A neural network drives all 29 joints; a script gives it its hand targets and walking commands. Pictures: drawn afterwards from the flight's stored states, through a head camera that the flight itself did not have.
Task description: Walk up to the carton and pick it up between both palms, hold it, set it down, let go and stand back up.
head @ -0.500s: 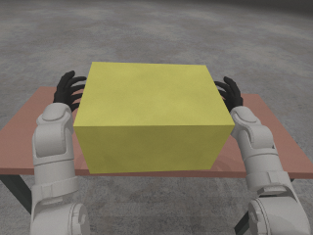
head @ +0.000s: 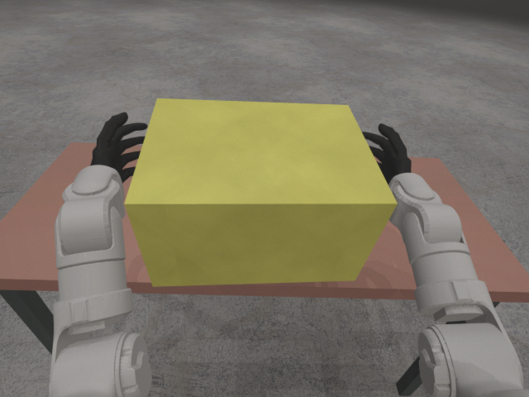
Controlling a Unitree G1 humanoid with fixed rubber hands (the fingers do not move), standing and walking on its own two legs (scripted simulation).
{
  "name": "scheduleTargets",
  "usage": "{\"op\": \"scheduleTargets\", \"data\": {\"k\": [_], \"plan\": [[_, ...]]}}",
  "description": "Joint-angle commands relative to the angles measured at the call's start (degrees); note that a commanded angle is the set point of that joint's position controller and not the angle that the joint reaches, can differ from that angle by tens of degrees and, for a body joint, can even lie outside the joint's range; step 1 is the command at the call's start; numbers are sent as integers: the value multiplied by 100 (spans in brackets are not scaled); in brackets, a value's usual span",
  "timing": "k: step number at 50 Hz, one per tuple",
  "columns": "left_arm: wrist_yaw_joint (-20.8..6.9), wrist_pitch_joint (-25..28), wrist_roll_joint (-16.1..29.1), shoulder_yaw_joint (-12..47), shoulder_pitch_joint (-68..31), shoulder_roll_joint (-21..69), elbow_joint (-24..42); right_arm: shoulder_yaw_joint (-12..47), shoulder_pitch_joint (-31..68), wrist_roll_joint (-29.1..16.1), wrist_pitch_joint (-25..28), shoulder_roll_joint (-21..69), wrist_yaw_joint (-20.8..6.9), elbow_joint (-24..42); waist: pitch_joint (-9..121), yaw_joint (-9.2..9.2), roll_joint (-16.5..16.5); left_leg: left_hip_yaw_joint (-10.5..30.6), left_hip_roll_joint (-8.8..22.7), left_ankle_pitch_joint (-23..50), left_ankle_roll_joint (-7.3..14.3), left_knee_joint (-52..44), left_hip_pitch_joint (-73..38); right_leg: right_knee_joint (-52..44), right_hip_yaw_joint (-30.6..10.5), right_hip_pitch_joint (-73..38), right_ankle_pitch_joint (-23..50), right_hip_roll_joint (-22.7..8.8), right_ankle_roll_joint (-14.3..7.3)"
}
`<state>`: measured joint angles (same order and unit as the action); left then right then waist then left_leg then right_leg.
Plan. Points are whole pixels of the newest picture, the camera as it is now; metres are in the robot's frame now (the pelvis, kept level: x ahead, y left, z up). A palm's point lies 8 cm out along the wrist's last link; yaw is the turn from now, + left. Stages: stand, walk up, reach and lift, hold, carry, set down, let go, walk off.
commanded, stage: hold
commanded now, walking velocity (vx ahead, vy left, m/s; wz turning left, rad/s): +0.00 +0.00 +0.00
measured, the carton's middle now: (256, 190) +0.38 +0.01 +0.16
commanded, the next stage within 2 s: set down in 0.66 s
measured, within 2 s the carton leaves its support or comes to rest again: neither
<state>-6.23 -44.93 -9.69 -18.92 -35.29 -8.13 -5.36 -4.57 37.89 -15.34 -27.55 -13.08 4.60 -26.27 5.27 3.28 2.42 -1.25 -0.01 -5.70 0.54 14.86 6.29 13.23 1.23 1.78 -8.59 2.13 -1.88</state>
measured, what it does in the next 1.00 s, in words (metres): stands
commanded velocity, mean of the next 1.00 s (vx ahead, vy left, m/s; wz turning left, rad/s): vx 0.00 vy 0.00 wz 0.00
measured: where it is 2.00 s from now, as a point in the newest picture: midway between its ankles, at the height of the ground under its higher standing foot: outside the picture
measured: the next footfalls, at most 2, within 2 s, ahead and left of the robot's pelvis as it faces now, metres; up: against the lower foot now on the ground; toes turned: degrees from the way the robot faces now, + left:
none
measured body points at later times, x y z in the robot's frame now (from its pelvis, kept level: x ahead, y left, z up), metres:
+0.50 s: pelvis +0.00 +0.00 +0.00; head -0.06 +0.02 +0.45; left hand +0.36 +0.21 +0.22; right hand +0.37 -0.20 +0.21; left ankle +0.03 +0.11 -0.75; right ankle -0.01 -0.10 -0.75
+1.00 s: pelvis +0.01 -0.01 +0.00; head -0.04 +0.02 +0.45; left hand +0.39 +0.20 +0.23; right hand +0.39 -0.21 +0.21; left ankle +0.03 +0.11 -0.75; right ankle -0.01 -0.10 -0.75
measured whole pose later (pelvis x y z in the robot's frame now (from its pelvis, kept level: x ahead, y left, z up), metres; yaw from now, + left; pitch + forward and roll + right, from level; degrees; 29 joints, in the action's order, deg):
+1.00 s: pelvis +0.01 -0.01 +0.00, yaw +0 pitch -5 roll +0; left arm -6.8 -35.8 -10.0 -18.6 -38.5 -8.8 -11.4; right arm -7.9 37.5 -11.1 -19.4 -11.0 3.5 -28.3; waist 1.8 3.8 4.0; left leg -0.7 -0.2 -7.3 0.1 15.7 3.1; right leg 15.1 1.7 -1.1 -10.9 1.9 -2.1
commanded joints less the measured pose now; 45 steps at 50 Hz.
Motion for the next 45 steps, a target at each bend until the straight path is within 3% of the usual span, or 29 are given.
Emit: {"op": "scheduleTargets", "data": {"k": [1,5,8,11,12,13,16,21,27,29,32,34,39,45], "plan": [[-648,208,787,2307,-2913,2495,637,1704,3962,-616,230,2490,-750,1584,1530,33,-350,88,-50,799,-138,74,-1171,-229,-38,277,837,26,187],[-595,230,881,2442,-2708,2488,1036,1924,3812,-757,266,2517,-706,1983,1914,22,-288,106,-110,1385,-174,230,-1360,-104,-28,26,1624,14,251],[-628,190,834,2428,-2685,2413,1081,1897,3728,-713,222,2482,-665,1960,1763,85,-291,85,-103,1293,-158,215,-1379,-120,-50,42,1664,21,270],[-645,164,815,2350,-2577,2390,1210,1961,3639,-740,220,2503,-658,2021,1751,4,-214,96,-89,1327,-149,199,-1355,-108,-60,-25,1795,10,288],[-650,163,823,2435,-2568,2353,1243,1978,3672,-776,217,2471,-651,2087,1748,43,-279,109,-99,1398,-191,205,-1383,-109,-60,-73,1824,21,291],[-640,145,765,2386,-2543,2383,1279,1973,3658,-735,231,2489,-647,2207,1763,-37,-329,95,-89,1388,-197,227,-1344,-83,-65,-48,1825,8,283],[-651,136,781,2429,-2573,2353,1182,1931,3739,-735,217,2449,-661,2169,1592,72,-266,62,-111,1270,-184,181,-1350,-116,-45,41,1634,5,281],[-657,175,806,2386,-2792,2463,887,1761,3923,-633,230,2554,-731,1879,1473,30,-285,66,-55,679,-109,36,-1134,-217,-36,245,903,-18,209],[-645,215,776,2340,-2950,2449,687,1664,3988,-536,224,2571,-771,1583,1504,20,-341,46,-86,513,-80,8,-1065,-212,-51,372,732,-39,220],[-641,223,772,2243,-2881,2428,644,1761,4031,-549,239,2640,-765,1638,1646,-61,-193,52,-85,642,-37,36,-1190,-184,-57,259,899,-42,237],[-668,209,750,2201,-2996,2455,466,1698,4153,-497,267,2610,-770,1595,1511,-34,-177,28,-90,511,-46,-11,-1082,-198,-41,335,722,-35,237],[-669,287,806,2333,-2890,2599,461,1689,3882,-370,304,2665,-762,1791,1645,19,66,172,-175,495,-73,44,-1303,-137,15,119,584,99,271],[-641,632,887,2561,-3318,2536,684,1590,4031,-320,487,2614,-714,1806,1506,202,-288,182,-197,591,-203,122,-1404,-123,69,376,638,80,218],[-652,941,700,2250,-3219,2270,203,1340,3894,-90,827,2437,-698,1350,1080,98,-339,99,-166,482,-210,59,-1276,-83,81,229,608,11,291]]}}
